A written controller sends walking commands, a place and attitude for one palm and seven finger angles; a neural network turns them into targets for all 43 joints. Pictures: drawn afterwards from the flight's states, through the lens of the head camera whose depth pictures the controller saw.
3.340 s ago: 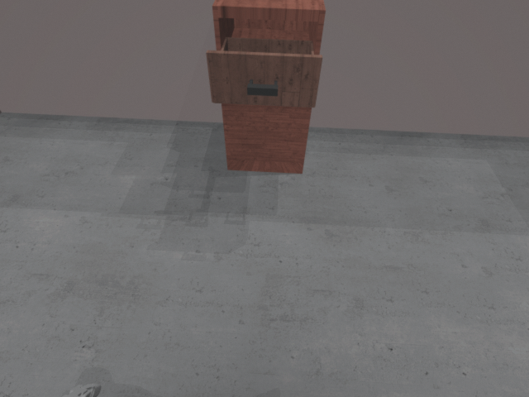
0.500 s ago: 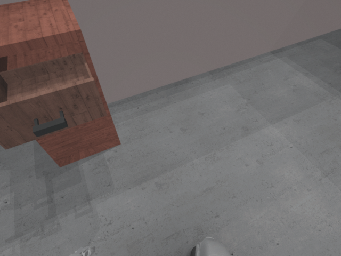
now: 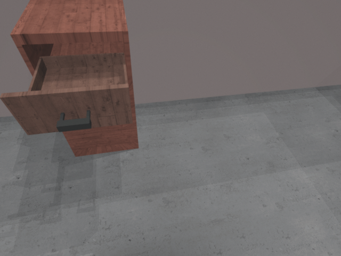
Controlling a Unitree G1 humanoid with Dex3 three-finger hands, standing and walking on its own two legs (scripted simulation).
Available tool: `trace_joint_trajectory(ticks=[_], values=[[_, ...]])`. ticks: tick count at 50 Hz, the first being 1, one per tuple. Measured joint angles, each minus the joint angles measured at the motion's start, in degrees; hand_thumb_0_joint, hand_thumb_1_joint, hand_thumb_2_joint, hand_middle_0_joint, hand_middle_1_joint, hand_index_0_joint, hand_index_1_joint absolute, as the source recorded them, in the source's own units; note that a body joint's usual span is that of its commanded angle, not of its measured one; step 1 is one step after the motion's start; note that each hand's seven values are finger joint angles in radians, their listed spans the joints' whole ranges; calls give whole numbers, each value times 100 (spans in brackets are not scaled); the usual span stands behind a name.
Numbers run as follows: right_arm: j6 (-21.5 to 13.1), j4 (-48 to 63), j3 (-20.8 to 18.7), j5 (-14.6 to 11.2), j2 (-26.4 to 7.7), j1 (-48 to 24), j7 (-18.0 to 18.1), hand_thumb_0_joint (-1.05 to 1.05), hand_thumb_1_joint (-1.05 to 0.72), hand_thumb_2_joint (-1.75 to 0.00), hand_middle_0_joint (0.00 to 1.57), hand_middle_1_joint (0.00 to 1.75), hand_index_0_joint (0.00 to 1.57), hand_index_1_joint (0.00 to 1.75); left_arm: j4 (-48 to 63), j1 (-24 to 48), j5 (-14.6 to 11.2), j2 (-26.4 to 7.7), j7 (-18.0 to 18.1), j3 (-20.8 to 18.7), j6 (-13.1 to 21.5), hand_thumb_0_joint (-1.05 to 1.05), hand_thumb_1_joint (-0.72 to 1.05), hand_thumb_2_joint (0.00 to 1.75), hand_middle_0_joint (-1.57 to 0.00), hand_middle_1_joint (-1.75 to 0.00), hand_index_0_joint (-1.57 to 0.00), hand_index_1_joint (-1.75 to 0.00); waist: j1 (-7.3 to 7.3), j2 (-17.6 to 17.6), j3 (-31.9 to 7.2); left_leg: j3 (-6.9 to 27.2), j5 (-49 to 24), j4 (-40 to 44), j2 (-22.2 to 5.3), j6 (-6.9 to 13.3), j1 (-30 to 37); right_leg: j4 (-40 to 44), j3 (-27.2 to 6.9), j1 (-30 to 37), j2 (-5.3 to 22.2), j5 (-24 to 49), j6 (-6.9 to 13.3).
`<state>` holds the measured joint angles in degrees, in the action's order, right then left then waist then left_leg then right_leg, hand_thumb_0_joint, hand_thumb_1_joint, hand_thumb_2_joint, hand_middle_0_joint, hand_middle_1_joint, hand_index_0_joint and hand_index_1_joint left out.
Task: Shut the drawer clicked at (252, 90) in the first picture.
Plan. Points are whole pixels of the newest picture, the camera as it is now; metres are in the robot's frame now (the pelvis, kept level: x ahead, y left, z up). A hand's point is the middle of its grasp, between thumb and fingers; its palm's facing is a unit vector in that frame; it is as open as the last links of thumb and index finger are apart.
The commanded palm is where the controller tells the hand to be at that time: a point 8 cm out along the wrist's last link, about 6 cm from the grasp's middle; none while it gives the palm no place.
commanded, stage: turn to face it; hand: left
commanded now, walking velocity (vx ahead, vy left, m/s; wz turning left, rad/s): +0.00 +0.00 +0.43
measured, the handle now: (75, 119) +0.52 +0.35 -0.06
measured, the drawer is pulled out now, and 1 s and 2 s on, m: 0.30 0.30 0.30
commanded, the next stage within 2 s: take the last steps up to it in 0.44 s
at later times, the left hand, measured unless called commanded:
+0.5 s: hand out of the picture +0.04 +0.18 -0.15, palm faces +0.23 -0.93 -0.28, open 7.4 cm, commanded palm none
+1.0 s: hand out of the picture -0.12 +0.15 -0.17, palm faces +0.38 -0.91 -0.17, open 7.4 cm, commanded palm none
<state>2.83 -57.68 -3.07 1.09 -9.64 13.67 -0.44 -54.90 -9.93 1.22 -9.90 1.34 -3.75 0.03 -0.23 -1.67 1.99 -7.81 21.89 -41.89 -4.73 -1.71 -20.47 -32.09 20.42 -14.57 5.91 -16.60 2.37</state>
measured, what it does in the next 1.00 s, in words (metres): steps on the spot, turning left: left foot, then right foot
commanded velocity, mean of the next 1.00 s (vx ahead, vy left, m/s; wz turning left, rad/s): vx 0.14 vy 0.01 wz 0.17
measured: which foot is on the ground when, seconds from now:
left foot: up 0.00-0.00, down 0.02-0.46, up 0.48-0.92, down 0.94-1.00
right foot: down 0.00-0.02, up 0.04-0.44, down 0.46-0.94, up 0.96-1.00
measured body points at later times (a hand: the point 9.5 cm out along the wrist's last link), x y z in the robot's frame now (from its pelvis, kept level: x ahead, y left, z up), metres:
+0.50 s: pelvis +0.01 -0.03 +0.00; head +0.03 -0.05 +0.45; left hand +0.02 +0.23 -0.13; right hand +0.13 -0.26 -0.16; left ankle +0.01 +0.10 -0.72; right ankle +0.04 -0.13 -0.73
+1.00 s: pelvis +0.02 +0.01 +0.01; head +0.01 +0.03 +0.46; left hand -0.14 +0.20 -0.15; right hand +0.14 -0.20 -0.13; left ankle -0.03 +0.10 -0.73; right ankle +0.03 -0.12 -0.70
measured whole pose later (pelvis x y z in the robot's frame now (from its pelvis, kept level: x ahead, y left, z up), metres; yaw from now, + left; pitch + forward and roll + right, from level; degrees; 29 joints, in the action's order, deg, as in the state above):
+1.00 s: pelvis +0.02 +0.01 +0.01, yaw +16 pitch -1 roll -1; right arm -1.4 -59.3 -2.5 1.3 -9.2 13.9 0.0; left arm -65.9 -25.4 1.4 -10.7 -0.1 -3.3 -1.2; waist 2.6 -1.7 0.0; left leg -6.4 17.1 -28.5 -2.5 1.3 -10.1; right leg -41.8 6.9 -16.3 4.4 -24.7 0.0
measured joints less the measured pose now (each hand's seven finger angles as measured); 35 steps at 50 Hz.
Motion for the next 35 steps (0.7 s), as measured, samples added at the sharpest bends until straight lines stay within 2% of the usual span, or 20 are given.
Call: trace_joint_trajectory(ticks=[1,2,4,5,7,9,13,19,22,23,26,28,30,32,35], values=[[-29,88,-4,3,-60,-25,-11,1,-92,-90,19,30,20,30,-11,-95,-14,-52,-7,-25,-39,-2,92,90,-20,-30,-21,-30,11,13,-11,12,-303,399,0,55,176,-211,50,-68,51,-122,-52],[-69,155,-17,16,-93,-69,-7,1,-92,-90,19,30,20,30,-32,-169,-36,-121,-18,-59,-95,-1,91,90,-20,-30,-21,-30,-3,-26,-11,36,-400,449,62,176,163,-496,7,-190,133,-298,-179],[-137,272,-1,36,-123,-166,19,1,-92,-90,19,30,20,30,-85,-269,-36,-268,-17,-105,-237,-1,91,90,-20,-30,-20,-30,8,-106,51,63,-280,321,173,388,105,-1438,-593,-587,79,-1166,-392],[-169,311,10,36,-140,-194,42,1,-92,-90,19,30,20,30,-128,-298,-28,-322,-15,-123,-290,-1,91,90,-20,-30,-20,-30,8,-99,70,96,-258,361,204,442,125,-1967,-889,-794,2,-1337,-454],[-198,337,34,27,-165,-231,89,1,-92,-90,19,30,20,30,-198,-328,-27,-412,-33,-156,-328,0,91,90,-20,-29,-20,-30,32,-82,105,164,-359,613,272,458,252,-2739,-1320,-1096,-97,-1180,-544],[-206,327,61,7,-184,-258,113,1,-91,-90,19,30,20,30,-223,-347,-37,-473,-50,-162,-319,0,91,90,-20,-29,-20,-30,75,-65,128,226,-538,938,347,456,415,-3008,-1572,-1224,-114,-888,-618],[-190,318,93,-18,-209,-305,108,0,-91,-90,20,30,20,30,-201,-350,-63,-500,-44,-128,-315,0,91,90,-20,-29,-20,-30,120,29,149,382,-795,1390,436,460,643,-2669,-1793,-1135,-123,-705,-717],[-94,306,70,4,-224,-385,61,0,-90,-90,20,30,20,30,-128,-252,-85,-353,-28,-34,-295,0,91,90,-20,-29,-20,-30,69,210,166,603,-879,1439,490,345,675,-1449,-1816,-623,-249,-809,-685],[-44,280,41,-11,-243,-393,38,0,-90,-90,20,30,21,30,-50,-246,-93,-240,-27,26,-185,0,91,90,-20,-29,-20,-30,59,283,135,691,-797,1193,526,234,541,-408,-1739,-157,-342,-244,-636],[-34,276,25,-35,-255,-381,27,0,-90,-90,20,30,21,30,-22,-266,-74,-205,-21,46,-123,0,91,90,-20,-29,-20,-30,69,298,106,714,-723,1013,545,185,441,-47,-1715,-14,-342,35,-549],[82,209,-57,-57,-324,-386,18,1,-91,-90,20,30,20,30,-1,-277,-22,-5,-19,134,-29,0,91,90,-20,-29,-20,-30,42,475,112,870,327,-255,573,115,-22,-130,-1501,6,-359,-39,-141],[135,138,-90,-44,-345,-381,-2,1,-91,-90,20,30,20,30,23,-331,-20,93,-18,166,-13,0,90,90,-20,-30,-20,-30,53,484,95,873,377,-1279,578,74,-324,20,-1403,103,-325,-11,-47],[133,75,-104,-27,-351,-355,-25,1,-91,-90,20,30,20,30,14,-393,-16,166,-14,181,4,0,90,90,-20,-30,-20,-30,59,471,79,826,188,-1852,503,14,-459,221,-1324,210,-303,96,-32],[116,17,-102,-3,-330,-295,-48,1,-91,-90,19,30,20,30,-21,-476,-7,199,-2,167,43,0,91,90,-20,-30,-21,-30,75,420,45,764,30,-1949,398,-39,-432,407,-1256,303,-280,192,-25],[100,-86,-95,25,-287,-197,-91,1,-91,-90,19,30,20,30,-107,-651,6,163,-28,147,125,0,92,90,-20,-30,-21,-30,141,327,-26,667,-50,-1574,240,-65,-241,662,-1165,419,-254,307,-22]])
